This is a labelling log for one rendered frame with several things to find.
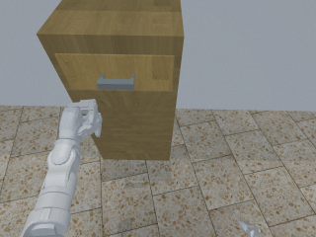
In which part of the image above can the left robot hand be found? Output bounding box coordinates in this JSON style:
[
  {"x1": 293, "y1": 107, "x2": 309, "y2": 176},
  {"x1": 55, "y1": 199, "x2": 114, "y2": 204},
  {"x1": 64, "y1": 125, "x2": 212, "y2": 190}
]
[{"x1": 58, "y1": 99, "x2": 103, "y2": 144}]

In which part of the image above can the right robot hand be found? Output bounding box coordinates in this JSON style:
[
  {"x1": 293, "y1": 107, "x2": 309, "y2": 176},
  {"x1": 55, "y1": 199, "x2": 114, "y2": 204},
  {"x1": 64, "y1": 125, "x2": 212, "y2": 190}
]
[{"x1": 238, "y1": 219, "x2": 267, "y2": 237}]

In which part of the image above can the drawer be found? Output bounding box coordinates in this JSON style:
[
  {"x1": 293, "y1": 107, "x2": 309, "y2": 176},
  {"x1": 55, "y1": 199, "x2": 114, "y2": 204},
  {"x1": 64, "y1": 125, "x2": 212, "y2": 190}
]
[{"x1": 55, "y1": 53, "x2": 175, "y2": 91}]

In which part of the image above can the handle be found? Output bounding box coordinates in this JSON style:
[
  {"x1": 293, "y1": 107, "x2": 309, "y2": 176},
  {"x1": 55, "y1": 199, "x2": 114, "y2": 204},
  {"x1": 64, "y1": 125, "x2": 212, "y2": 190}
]
[{"x1": 96, "y1": 73, "x2": 135, "y2": 90}]

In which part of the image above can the robot left forearm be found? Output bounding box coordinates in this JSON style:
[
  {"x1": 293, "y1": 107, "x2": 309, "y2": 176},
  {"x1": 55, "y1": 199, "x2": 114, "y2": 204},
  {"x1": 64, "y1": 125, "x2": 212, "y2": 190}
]
[{"x1": 20, "y1": 138, "x2": 81, "y2": 237}]

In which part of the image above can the cabinet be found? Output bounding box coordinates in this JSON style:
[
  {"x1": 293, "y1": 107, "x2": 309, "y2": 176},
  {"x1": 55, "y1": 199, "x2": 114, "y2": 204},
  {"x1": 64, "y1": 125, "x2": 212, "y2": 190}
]
[{"x1": 37, "y1": 0, "x2": 185, "y2": 161}]

